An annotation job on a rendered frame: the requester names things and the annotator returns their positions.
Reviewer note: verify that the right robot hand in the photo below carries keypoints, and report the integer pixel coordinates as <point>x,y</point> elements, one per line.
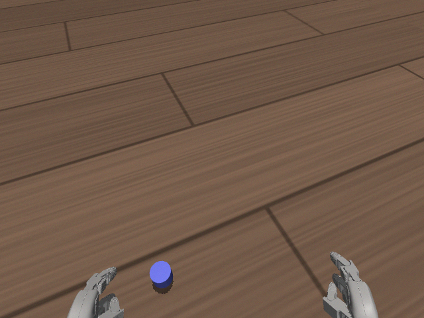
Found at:
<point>358,300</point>

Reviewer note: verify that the tin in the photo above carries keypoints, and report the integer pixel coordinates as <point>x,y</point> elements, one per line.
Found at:
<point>161,274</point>

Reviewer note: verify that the left robot hand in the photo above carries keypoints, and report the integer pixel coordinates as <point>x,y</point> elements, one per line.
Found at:
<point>87,305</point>

